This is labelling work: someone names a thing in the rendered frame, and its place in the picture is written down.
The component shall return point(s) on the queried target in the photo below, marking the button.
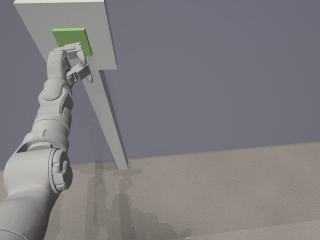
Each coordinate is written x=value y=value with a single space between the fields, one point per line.
x=65 y=36

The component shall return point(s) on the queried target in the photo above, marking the left robot hand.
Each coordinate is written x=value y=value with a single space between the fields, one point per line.
x=58 y=66

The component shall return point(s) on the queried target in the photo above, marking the robot left forearm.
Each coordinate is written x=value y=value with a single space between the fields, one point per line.
x=53 y=121

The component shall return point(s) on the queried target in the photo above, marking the panel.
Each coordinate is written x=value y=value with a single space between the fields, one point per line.
x=42 y=16

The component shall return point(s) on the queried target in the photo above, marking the robot left upper arm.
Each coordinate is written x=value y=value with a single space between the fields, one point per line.
x=34 y=181

